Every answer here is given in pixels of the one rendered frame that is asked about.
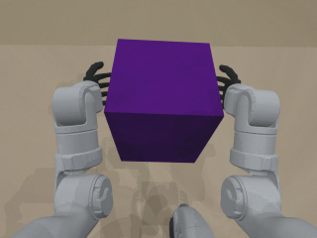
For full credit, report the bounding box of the robot left forearm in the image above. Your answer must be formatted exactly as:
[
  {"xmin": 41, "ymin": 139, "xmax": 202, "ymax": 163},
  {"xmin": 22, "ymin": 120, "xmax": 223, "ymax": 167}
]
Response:
[{"xmin": 52, "ymin": 80, "xmax": 104, "ymax": 210}]

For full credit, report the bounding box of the robot right shin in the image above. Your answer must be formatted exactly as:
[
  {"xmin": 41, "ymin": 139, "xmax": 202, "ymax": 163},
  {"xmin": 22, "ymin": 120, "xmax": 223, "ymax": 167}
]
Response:
[{"xmin": 173, "ymin": 202, "xmax": 189, "ymax": 238}]

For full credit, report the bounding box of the robot right upper arm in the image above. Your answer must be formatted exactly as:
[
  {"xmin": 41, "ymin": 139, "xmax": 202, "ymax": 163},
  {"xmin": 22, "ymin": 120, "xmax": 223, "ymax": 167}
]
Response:
[{"xmin": 220, "ymin": 175, "xmax": 317, "ymax": 238}]

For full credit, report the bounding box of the robot right forearm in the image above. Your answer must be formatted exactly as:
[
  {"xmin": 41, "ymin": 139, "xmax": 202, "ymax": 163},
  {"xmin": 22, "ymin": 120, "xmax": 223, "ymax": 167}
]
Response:
[{"xmin": 224, "ymin": 83, "xmax": 282, "ymax": 208}]

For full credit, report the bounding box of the robot left hand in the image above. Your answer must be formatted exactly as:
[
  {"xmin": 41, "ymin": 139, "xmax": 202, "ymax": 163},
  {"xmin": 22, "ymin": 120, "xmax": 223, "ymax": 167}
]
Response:
[{"xmin": 83, "ymin": 61, "xmax": 112, "ymax": 106}]

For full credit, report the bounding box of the robot right hand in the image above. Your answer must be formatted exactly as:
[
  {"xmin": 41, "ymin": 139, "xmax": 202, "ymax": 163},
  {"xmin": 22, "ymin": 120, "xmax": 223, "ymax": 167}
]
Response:
[{"xmin": 216, "ymin": 64, "xmax": 241, "ymax": 110}]

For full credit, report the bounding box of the carton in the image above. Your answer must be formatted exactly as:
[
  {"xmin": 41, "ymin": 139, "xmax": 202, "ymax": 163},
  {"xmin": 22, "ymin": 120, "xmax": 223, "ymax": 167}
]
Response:
[{"xmin": 104, "ymin": 39, "xmax": 224, "ymax": 164}]

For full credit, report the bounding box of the right robot thigh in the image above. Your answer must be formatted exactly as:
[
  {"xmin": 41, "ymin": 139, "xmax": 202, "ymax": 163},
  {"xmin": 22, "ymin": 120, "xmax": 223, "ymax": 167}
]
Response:
[{"xmin": 172, "ymin": 206, "xmax": 215, "ymax": 238}]

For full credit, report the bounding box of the robot left upper arm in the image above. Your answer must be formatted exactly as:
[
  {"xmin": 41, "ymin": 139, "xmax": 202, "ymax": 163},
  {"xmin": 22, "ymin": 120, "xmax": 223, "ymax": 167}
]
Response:
[{"xmin": 10, "ymin": 174, "xmax": 114, "ymax": 238}]

